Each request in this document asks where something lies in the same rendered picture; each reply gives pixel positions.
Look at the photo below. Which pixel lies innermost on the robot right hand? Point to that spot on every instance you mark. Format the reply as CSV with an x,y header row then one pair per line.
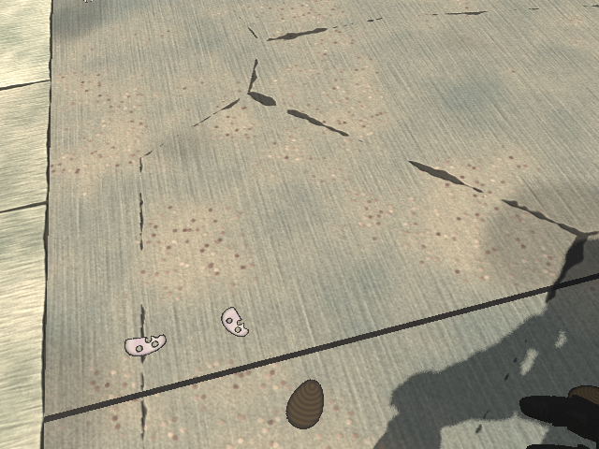
x,y
578,414

